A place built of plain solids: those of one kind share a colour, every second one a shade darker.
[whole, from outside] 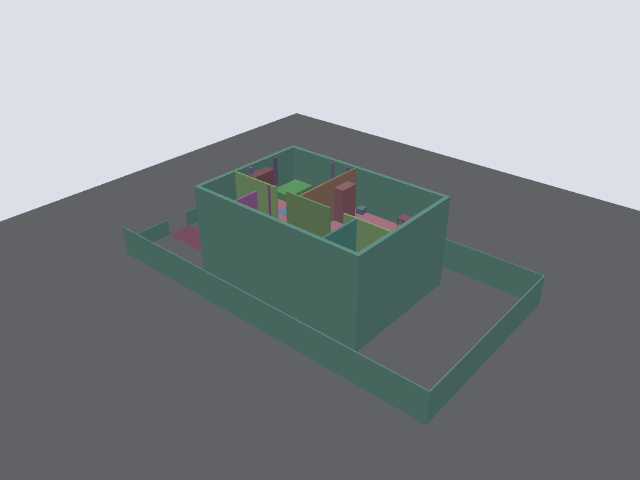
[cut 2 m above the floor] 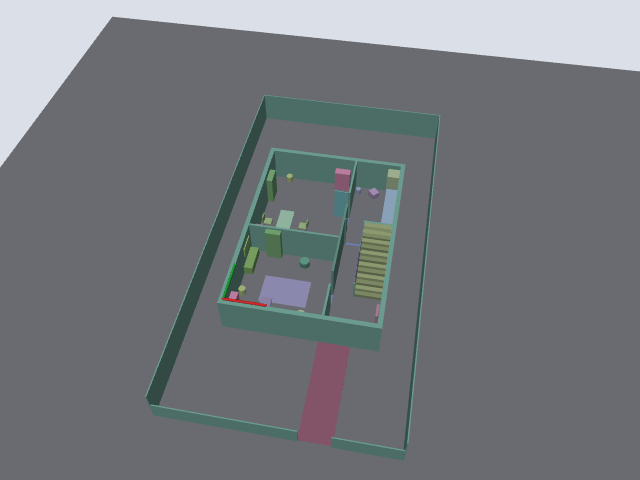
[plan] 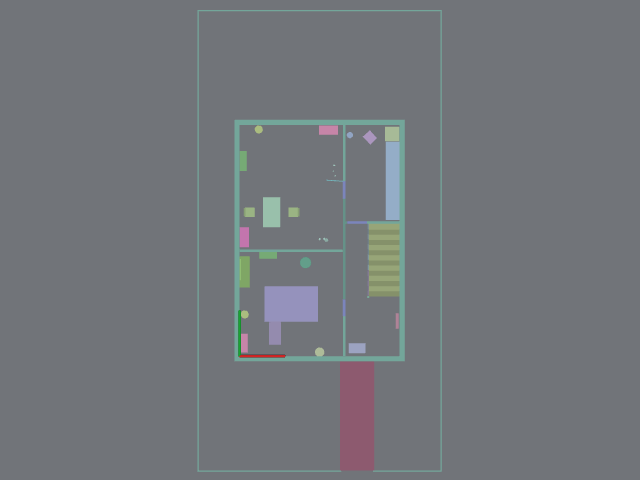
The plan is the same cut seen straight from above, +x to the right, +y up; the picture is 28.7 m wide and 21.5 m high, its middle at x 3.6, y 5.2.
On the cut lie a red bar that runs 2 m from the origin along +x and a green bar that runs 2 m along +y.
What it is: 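A detached two-storey house, 7.2 m wide inside and 10.4 m deep; a hall 2.42 m wide with a straight stair of 15 risers of 187 mm on goings of 230 mm; a front room and a back room; upstairs three bedrooms and a bathroom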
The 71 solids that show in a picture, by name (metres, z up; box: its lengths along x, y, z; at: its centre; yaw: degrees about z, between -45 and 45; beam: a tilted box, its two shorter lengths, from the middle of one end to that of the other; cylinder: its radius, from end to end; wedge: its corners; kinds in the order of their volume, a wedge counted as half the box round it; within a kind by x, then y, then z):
{
 "wall_1": {"box": [0.06, 20.69, 1.85], "at": [-1.86, 5.16, 0.88]},
 "wall_2": {"box": [0.24, 10.82, 5.35], "at": [-0.12, 5.18, 2.63]},
 "wall_3": {"box": [6.44, 0.06, 1.05], "at": [1.33, -5.15, 0.47]},
 "wall_4": {"box": [4.63, 0.12, 2.71], "at": [2.31, 4.72, 1.31]},
 "wall_5": {"box": [7.63, 0.24, 5.35], "at": [3.58, -0.12, 2.63]},
 "wall_6": {"box": [7.63, 0.24, 5.35], "at": [3.58, 10.47, 2.63]},
 "wall_7": {"box": [10.95, 0.06, 1.85], "at": [3.58, 15.47, 0.88]},
 "wall_8": {"box": [0.12, 1.79, 2.71], "at": [4.68, 0.89, 1.31]},
 "wall_9": {"box": [0.12, 4.51, 2.71], "at": [4.68, 4.79, 1.31]},
 "wall_10": {"box": [0.12, 2.52, 2.71], "at": [4.68, 9.09, 1.31]},
 "wall_11": {"box": [0.07, 0.12, 2.71], "at": [4.78, 5.98, 1.31]},
 "wall_12": {"box": [1.46, 0.12, 2.71], "at": [6.43, 5.98, 1.31]},
 "wall_13": {"box": [0.24, 10.82, 5.35], "at": [7.28, 5.18, 2.63]},
 "wall_14": {"box": [3.09, 0.06, 1.05], "at": [7.51, -5.15, 0.47]},
 "wall_15": {"box": [0.06, 20.69, 1.85], "at": [9.03, 5.16, 0.88]},
 "tread_1": {"box": [1.38, 0.26, 0.21], "at": [6.47, 2.8, 0.08]},
 "tread_2": {"box": [1.38, 0.26, 0.39], "at": [6.47, 3.03, 0.18]},
 "tread_3": {"box": [1.38, 0.26, 0.58], "at": [6.47, 3.26, 0.27]},
 "tread_4": {"box": [1.38, 0.26, 0.77], "at": [6.47, 3.49, 0.36]},
 "tread_5": {"box": [1.38, 0.26, 0.95], "at": [6.47, 3.72, 0.46]},
 "tread_6": {"box": [1.38, 0.26, 1.14], "at": [6.47, 3.95, 0.55]},
 "tread_7": {"box": [1.38, 0.26, 1.33], "at": [6.47, 4.18, 0.64]},
 "tread_8": {"box": [1.38, 0.26, 1.51], "at": [6.47, 4.41, 0.74]},
 "tread_9": {"box": [1.38, 0.26, 1.7], "at": [6.47, 4.64, 0.83]},
 "tread_10": {"box": [1.38, 0.26, 1.89], "at": [6.47, 4.87, 0.92]},
 "tread_11": {"box": [1.38, 0.26, 2.07], "at": [6.47, 5.1, 1.02]},
 "tread_12": {"box": [1.38, 0.26, 2.26], "at": [6.47, 5.33, 1.11]},
 "tread_13": {"box": [1.38, 0.26, 2.45], "at": [6.47, 5.56, 1.2]},
 "tread_14": {"box": [1.38, 0.26, 2.64], "at": [6.47, 5.79, 1.3]},
 "upper_floor_rooms_1": {"box": [4.75, 10.36, 0.14], "at": [2.37, 5.18, 2.73]},
 "ground_1": {"box": [1.54, 4.89, 0.5], "at": [5.26, -2.68, -0.25]},
 "wardrobe_bed_1": {"box": [1.16, 0.6, 2.05], "at": [1.37, 5.08, 3.78]},
 "wardrobe_bed_2": {"box": [1.51, 0.6, 2.05], "at": [3.07, 0.3, 3.78]},
 "landing_wall_1": {"box": [0.12, 3.12, 2.64], "at": [4.68, 1.56, 3.98]},
 "landing_wall_2": {"box": [0.12, 2.92, 2.64], "at": [4.68, 5.3, 3.98]},
 "landing_wall_3": {"box": [0.12, 2.73, 2.64], "at": [4.68, 8.98, 3.98]},
 "bedrooms_wall_1": {"box": [4.63, 0.12, 2.64], "at": [2.31, 4.72, 3.98]},
 "bed_1": {"box": [2.0, 1.38, 0.5], "at": [1.0, 0.81, 3.0]},
 "shelf_1": {"box": [0.32, 0.9, 1.7], "at": [0.16, 8.74, 0.8]},
 "shelf_2": {"box": [0.8, 0.3, 1.94], "at": [1.28, 4.51, 0.92]},
 "slotfit_storage_1": {"box": [0.36, 0.84, 1.34], "at": [0.19, 0.58, 0.62]},
 "slotfit_storage_2": {"box": [0.86, 0.42, 1.34], "at": [3.98, 10.12, 0.62]},
 "fridge_freezer_1": {"box": [0.65, 0.65, 1.85], "at": [6.83, 9.95, 0.88]},
 "bath_wall_1": {"box": [2.42, 0.12, 2.64], "at": [5.95, 8.39, 3.98]},
 "box_wall_1": {"box": [0.07, 0.12, 2.64], "at": [4.78, 2.65, 3.98]},
 "box_wall_2": {"box": [1.46, 0.12, 2.64], "at": [6.43, 2.65, 3.98]},
 "tv_board_1": {"box": [0.06, 0.96, 0.56], "at": [0.03, 3.87, 1.25]},
 "tv_board_2": {"box": [0.46, 1.4, 0.55], "at": [0.23, 3.77, 0.23]},
 "dresser_1": {"box": [0.42, 0.9, 0.92], "at": [0.21, 5.32, 0.41]},
 "laid_rug_front_room_1": {"box": [2.4, 1.6, 0.06], "at": [2.31, 2.33, -0.02]},
 "laid_rug_bedroom_front_1": {"box": [2.0, 1.4, 0.06], "at": [2.31, 2.33, 2.78]},
 "curtains_curtains_1": {"box": [0.19, 0.1, 2.36], "at": [0.09, 3.14, 4.03]},
 "curtains_curtains_2": {"box": [0.17, 0.19, 1.71], "at": [1.68, 0.09, 4.36]},
 "worktop_1": {"box": [0.62, 3.51, 0.04], "at": [6.85, 7.85, 0.88]},
 "clutter_clutter_kitchen_1": {"box": [0.43, 0.49, 0.4], "at": [5.84, 9.8, 0.15], "yaw": 42.9},
 "box_cardboard_1": {"box": [0.52, 0.42, 0.37], "at": [0.2, 5.38, 2.94]},
 "plant_pot_1": {"cylinder": 0.18, "from": [0.23, 1.86, 0.0], "to": [0.23, 1.86, 0.38]},
 "plant_pot_2": {"cylinder": 0.18, "from": [0.85, 10.15, 0.0], "to": [0.85, 10.15, 0.38]},
 "meeting_table_1": {"box": [0.77, 1.34, 0.07], "at": [1.43, 6.44, 0.7]},
 "slotfit_front_seat_1": {"cylinder": 0.24, "from": [2.95, 4.18, -0.05], "to": [2.95, 4.18, 0.35]},
 "door_leaf_kitchen_side_1": {"box": [0.75, 0.04, 2.05], "at": [4.25, 7.86, 0.97], "yaw": -3.8},
 "radiator_1": {"box": [0.14, 0.7, 0.6], "at": [7.06, 1.57, 0.42]},
 "desk_1": {"box": [0.6, 1.2, 0.07], "at": [0.3, 8.62, 3.5]},
 "floor_lamp_1": {"cylinder": 0.21, "from": [3.59, 0.17, 1.25], "to": [3.59, 0.17, 1.55]},
 "coffee_table_1": {"box": [0.54, 1.05, 0.07], "at": [1.58, 1.03, 0.36]},
 "laid_doormat_1": {"box": [0.75, 0.45, 0.06], "at": [5.26, 0.35, -0.02]},
 "threshold_1": {"box": [0.12, 0.75, 0.06], "at": [4.68, 2.17, -0.02]},
 "threshold_2": {"box": [0.12, 0.78, 0.06], "at": [4.68, 7.44, -0.02]},
 "threshold_3": {"box": [0.89, 0.12, 0.07], "at": [5.26, 5.98, -0.01]},
 "side_chair_1": {"box": [0.42, 0.42, 0.04], "at": [0.46, 6.44, 0.43]},
 "side_chair_2": {"box": [0.42, 0.42, 0.04], "at": [2.4, 6.44, 0.43]}
}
